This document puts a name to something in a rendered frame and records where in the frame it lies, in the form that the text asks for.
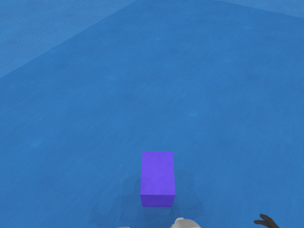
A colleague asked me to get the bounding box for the right robot hand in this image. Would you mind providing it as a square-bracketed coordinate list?
[254, 214, 279, 228]

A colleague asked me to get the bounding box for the carton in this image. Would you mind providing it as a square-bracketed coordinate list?
[140, 151, 176, 207]

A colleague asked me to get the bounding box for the right robot thigh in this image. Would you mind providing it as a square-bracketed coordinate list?
[170, 218, 201, 228]

